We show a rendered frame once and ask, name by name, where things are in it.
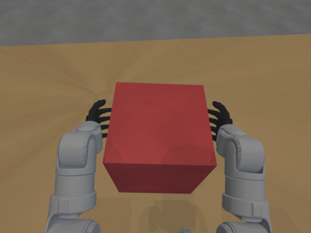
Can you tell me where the left robot upper arm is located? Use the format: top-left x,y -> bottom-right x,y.
47,218 -> 101,233

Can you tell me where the right robot upper arm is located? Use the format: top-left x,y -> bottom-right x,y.
216,221 -> 268,233

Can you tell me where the left robot forearm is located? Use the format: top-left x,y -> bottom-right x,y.
44,121 -> 103,233

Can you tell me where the robot right hand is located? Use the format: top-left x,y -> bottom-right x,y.
207,101 -> 233,142

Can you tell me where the robot left hand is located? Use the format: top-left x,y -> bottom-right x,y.
86,100 -> 112,138

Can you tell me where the right robot forearm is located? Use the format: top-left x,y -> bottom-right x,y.
216,124 -> 273,233

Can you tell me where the carton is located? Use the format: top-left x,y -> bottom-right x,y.
103,82 -> 217,194

